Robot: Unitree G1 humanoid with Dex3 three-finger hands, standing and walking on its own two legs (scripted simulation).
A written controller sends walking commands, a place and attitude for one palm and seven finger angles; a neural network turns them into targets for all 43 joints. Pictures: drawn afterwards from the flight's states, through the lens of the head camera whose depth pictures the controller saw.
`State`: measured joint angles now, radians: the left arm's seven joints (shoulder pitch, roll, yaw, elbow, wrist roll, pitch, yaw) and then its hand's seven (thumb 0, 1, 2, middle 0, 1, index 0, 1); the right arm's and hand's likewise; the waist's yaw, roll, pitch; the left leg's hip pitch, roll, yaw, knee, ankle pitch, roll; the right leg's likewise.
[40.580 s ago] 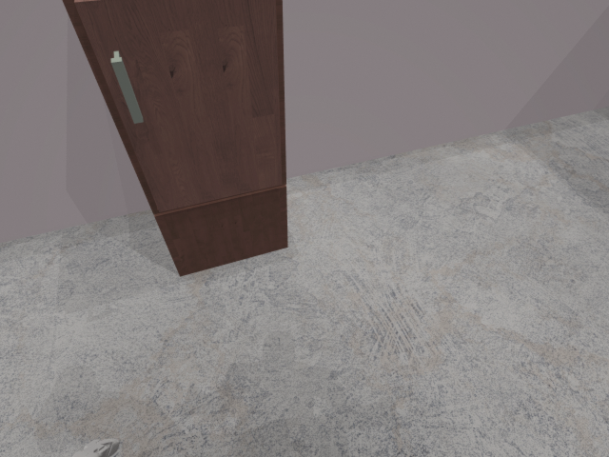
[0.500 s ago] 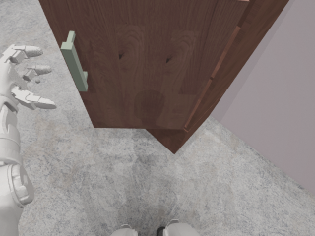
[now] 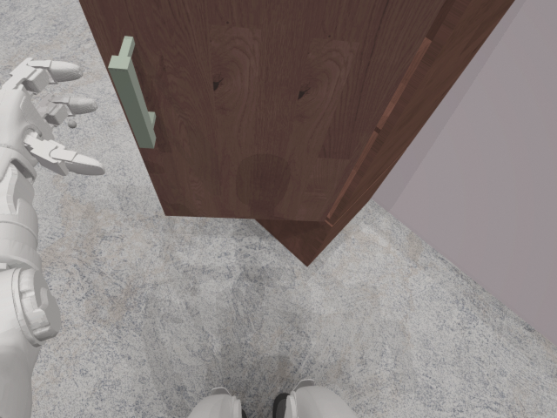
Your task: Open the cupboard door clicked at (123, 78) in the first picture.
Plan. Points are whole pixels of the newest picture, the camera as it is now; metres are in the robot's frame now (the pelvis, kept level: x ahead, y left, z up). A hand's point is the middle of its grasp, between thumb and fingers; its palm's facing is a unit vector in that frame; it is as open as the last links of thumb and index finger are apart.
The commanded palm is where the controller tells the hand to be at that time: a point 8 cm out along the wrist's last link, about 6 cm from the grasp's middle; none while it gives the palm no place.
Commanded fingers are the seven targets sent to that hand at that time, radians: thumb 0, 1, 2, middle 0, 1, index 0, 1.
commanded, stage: slide the fingers in behind the handle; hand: left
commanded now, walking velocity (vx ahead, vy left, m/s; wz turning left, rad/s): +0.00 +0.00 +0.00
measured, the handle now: (138, 97) +0.54 +0.17 +0.09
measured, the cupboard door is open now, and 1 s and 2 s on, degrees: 44 44 44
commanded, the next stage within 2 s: close the thumb around the handle in 1.66 s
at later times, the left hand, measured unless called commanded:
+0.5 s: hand (98, 124) +0.49 +0.22 +0.08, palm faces -0.03 -1.00 +0.02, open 14.0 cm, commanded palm +0.47 +0.26 +0.09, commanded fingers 0.00 -0.50 0.30 -0.30 -1.20 -0.30 -1.20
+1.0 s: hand (123, 132) +0.48 +0.18 +0.08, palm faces -0.03 -1.00 +0.02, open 14.0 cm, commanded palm +0.46 +0.23 +0.09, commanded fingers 0.00 -0.50 0.30 -0.30 -1.20 -0.30 -1.20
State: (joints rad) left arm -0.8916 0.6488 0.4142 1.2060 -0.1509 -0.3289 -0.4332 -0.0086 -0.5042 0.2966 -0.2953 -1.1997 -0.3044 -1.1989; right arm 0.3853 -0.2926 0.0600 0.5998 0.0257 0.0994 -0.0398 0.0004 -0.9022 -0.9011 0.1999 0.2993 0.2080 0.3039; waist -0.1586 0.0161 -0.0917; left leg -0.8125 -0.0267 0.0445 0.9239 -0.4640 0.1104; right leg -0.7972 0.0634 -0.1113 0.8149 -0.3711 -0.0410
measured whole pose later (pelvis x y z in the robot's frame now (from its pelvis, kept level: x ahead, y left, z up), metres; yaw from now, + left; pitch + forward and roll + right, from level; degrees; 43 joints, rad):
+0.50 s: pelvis +0.01 +0.00 +0.00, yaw -1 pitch +19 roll -4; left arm -0.82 0.55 0.39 1.12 -0.16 -0.33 -0.36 -0.01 -0.50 0.30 -0.30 -1.20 -0.30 -1.20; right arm 0.42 -0.28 0.04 0.60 0.02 0.11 -0.01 0.00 -0.90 -0.90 0.20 0.30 0.21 0.30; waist -0.15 0.03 -0.11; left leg -0.77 -0.03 0.06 0.90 -0.47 0.11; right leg -0.77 0.07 -0.09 0.80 -0.37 -0.03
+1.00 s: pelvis -0.01 -0.01 +0.00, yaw +0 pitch +18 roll -4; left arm -0.86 0.47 0.32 1.16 -0.15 -0.36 -0.29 -0.01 -0.51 0.30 -0.30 -1.20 -0.30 -1.20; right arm 0.38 -0.28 0.04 0.62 0.03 0.08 -0.01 0.00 -0.90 -0.90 0.20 0.30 0.21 0.30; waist -0.14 0.02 -0.10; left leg -0.77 -0.03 0.05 0.92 -0.46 0.11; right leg -0.77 0.06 -0.10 0.83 -0.38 -0.05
